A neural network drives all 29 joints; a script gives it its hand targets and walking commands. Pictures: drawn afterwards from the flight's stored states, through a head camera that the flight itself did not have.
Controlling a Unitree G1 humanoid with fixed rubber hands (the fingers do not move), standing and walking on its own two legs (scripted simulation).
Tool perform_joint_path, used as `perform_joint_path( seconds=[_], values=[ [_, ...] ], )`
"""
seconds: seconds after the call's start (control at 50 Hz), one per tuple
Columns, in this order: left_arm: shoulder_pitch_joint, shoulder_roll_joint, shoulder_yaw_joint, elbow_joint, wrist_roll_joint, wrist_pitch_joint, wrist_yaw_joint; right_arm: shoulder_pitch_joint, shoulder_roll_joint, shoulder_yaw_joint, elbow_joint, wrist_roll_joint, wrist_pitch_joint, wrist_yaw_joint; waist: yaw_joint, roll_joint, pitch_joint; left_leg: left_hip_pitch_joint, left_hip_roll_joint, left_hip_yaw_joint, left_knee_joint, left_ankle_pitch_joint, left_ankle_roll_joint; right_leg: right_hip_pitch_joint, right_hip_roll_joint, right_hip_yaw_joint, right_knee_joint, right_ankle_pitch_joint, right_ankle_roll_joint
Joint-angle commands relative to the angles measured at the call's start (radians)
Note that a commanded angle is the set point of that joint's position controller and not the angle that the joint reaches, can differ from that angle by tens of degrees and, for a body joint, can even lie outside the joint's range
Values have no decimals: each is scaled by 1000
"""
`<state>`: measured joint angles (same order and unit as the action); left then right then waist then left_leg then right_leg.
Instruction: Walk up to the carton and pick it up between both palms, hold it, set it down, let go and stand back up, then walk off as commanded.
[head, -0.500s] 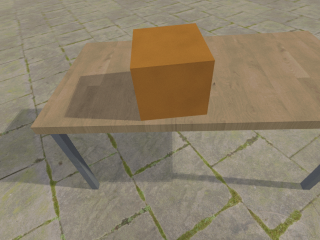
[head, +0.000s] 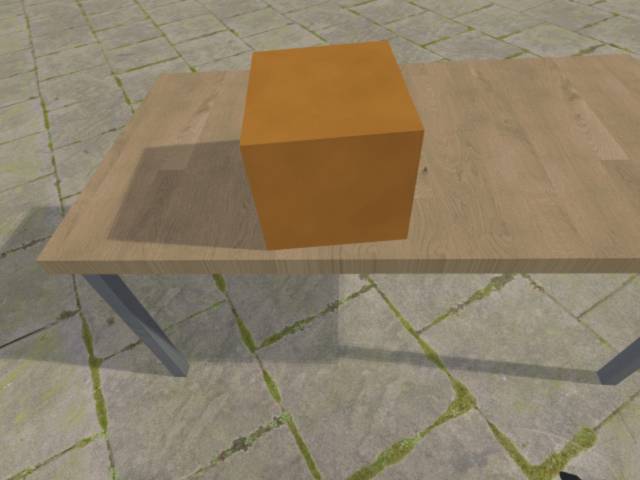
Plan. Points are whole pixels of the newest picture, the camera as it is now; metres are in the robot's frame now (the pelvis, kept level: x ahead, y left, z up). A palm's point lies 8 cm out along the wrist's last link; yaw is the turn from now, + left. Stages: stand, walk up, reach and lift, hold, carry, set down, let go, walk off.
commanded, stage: walk off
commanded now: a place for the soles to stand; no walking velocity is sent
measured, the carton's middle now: (328, 143) +0.70 +0.02 +0.03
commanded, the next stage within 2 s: stand in 0.44 s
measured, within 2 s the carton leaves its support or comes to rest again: neither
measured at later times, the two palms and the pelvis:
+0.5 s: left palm out of the picture +0.07 +0.31 -0.09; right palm out of the picture +0.10 -0.29 -0.10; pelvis +0.00 +0.01 +0.00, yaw +0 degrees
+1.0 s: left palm out of the picture +0.09 +0.31 -0.09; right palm out of the picture +0.10 -0.29 -0.10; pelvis +0.00 +0.01 +0.00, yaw +0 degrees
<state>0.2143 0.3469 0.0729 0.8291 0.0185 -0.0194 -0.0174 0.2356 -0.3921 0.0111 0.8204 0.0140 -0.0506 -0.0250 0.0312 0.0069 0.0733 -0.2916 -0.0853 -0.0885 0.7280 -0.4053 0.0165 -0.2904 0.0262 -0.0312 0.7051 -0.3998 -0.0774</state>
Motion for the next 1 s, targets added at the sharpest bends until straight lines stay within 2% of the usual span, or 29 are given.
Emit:
perform_joint_path(
  seconds=[0.0,0.02,0.06,0.14,0.24,0.3,0.36,0.38,0.4,0.42,0.44,0.46,0.48,0.5,0.56,0.58,0.6,0.62,0.64,0.66,0.68,0.7,0.74,0.78,0.82,0.84,0.92,0.94,0.98],
  values=[
    [78,234,40,-35,-8,-29,28,-9,-172,-99,-52,-16,-5,-10,24,-153,-84,-245,46,16,116,-123,6,341,-311,375,-235,773,-93],
    [70,233,39,-43,-6,-24,26,-16,-187,-104,-41,-13,-6,-11,23,-175,-83,-237,46,34,103,-105,4,341,-299,354,-241,803,-79],
    [69,237,40,-44,-4,-21,26,-30,-193,-106,-33,-12,0,-12,24,-167,-87,-231,39,52,82,-77,-3,352,-288,337,-242,832,-58],
    [73,237,40,-38,-3,-19,28,-48,-196,-103,-21,-11,7,-11,33,-156,-95,-227,29,51,70,-29,-5,351,-279,324,-262,758,-31],
    [44,240,41,-36,3,-13,24,-61,-191,-100,-7,-16,10,-6,28,-159,-77,-195,44,68,18,-9,0,271,-275,321,-300,550,-44],
    [24,241,38,-34,6,-11,21,-56,-188,-98,-1,-20,4,-3,19,-163,-68,-147,60,74,-56,2,12,217,-272,309,-293,485,-55],
    [-27,236,29,-38,1,-8,17,-14,-182,-99,15,-26,-11,-4,-24,-134,-83,12,56,65,-228,103,35,113,-224,226,-209,467,-44],
    [-53,227,25,-41,-5,-7,16,16,-193,-105,19,-30,-18,-6,-45,-103,-107,115,68,23,-278,174,50,40,-195,187,-153,455,-26],
    [-60,208,20,-46,-11,-7,16,43,-221,-114,16,-39,-25,-11,-56,-34,-142,221,146,-130,-288,257,80,-66,-142,145,-49,399,5],
    [-49,179,14,-51,-19,-2,15,53,-262,-118,6,-49,-30,-18,-54,67,-160,238,301,-363,-332,304,149,-133,-53,77,78,224,40],
    [-32,178,13,-36,-30,7,18,7,-267,-109,-8,-47,-31,-17,-31,119,-136,207,391,-500,-371,312,232,-156,-11,66,131,-125,51],
    [-29,209,20,-30,-27,12,18,13,-273,-107,-4,-42,-31,-12,-29,83,-115,174,401,-523,-365,297,277,-151,-20,109,150,-254,34],
    [-24,210,20,-28,-23,10,15,4,-264,-102,-6,-42,-30,-10,-27,79,-88,137,383,-483,-354,289,278,-147,-34,116,137,-260,30],
    [-17,200,19,-20,-22,8,12,-16,-257,-97,-8,-42,-29,-11,-18,83,-64,110,362,-442,-346,307,261,-133,-47,114,94,-226,26],
    [35,191,22,8,-30,-6,8,-94,-227,-90,-30,-31,-23,-5,36,49,-96,32,276,-262,-264,366,147,57,-65,85,-152,103,26],
    [38,210,28,10,-24,-12,10,-107,-213,-87,-35,-26,-22,-3,39,12,-124,-16,228,-187,-220,351,111,143,-90,129,-195,189,13],
    [27,236,35,3,-13,-18,14,-103,-191,-82,-39,-19,-22,-1,29,-47,-123,-39,159,-103,-153,339,72,161,-140,214,-256,216,-10],
    [3,261,40,-10,-1,-29,18,-74,-180,-84,-30,-11,-18,1,9,-76,-112,-42,93,-21,-89,308,31,139,-215,314,-330,194,-39],
    [-25,277,44,-17,6,-33,17,-41,-172,-84,-16,-12,-13,3,-10,-84,-99,-72,60,13,-73,154,20,125,-274,392,-379,113,-74],
    [-45,273,39,-18,12,-33,14,-44,-178,-89,-9,-22,-12,5,-21,-93,-67,-92,53,10,-66,-25,26,93,-295,404,-382,68,-104],
    [-51,259,33,-15,13,-31,10,-41,-176,-90,-3,-26,-12,7,-26,-98,-53,-95,64,2,-84,-76,32,86,-281,379,-371,51,-106],
    [-52,248,28,-14,11,-30,9,-39,-172,-89,-2,-27,-14,10,-28,-103,-46,-84,68,4,-115,-62,35,73,-265,354,-370,37,-98],
    [-66,228,16,-19,1,-28,8,-29,-183,-94,9,-29,-22,11,-37,-95,-64,1,85,3,-196,81,42,49,-235,290,-339,121,-66],
    [-63,216,14,-24,-4,-27,11,-41,-199,-97,-5,-28,-28,10,-27,-39,-124,93,122,-66,-187,274,52,22,-180,209,-270,214,-38],
    [-38,212,13,-30,-6,-25,13,-51,-205,-93,-22,-28,-29,8,-9,-20,-156,88,162,-128,-192,294,70,39,-145,177,-229,181,-23],
    [-34,215,14,-29,-5,-24,14,-53,-206,-92,-21,-27,-30,7,-5,-24,-151,70,170,-135,-196,295,79,52,-143,179,-226,172,-23],
    [-34,224,18,-32,-3,-27,15,-66,-195,-91,-26,-24,-26,6,-1,-27,-141,67,140,-92,-164,305,58,54,-172,218,-259,196,-33],
    [-79,229,11,5,-8,-36,17,-113,-159,-60,-2,-27,-18,12,-20,-22,-165,77,139,-114,-190,373,60,76,-178,227,-287,244,-9],
    [-88,230,9,14,-14,-43,21,-116,-168,-57,4,-27,-13,14,-21,-29,-189,102,141,-109,-199,407,61,103,-175,213,-294,291,6]
  ],
)
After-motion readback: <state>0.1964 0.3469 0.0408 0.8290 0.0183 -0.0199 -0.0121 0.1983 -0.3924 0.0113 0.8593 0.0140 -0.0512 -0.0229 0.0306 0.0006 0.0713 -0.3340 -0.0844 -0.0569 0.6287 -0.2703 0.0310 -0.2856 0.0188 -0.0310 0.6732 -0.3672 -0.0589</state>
